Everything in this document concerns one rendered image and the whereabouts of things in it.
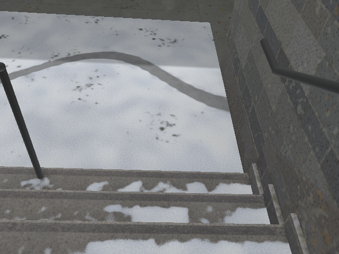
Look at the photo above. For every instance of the stairs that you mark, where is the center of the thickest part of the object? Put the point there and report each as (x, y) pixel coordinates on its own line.
(115, 211)

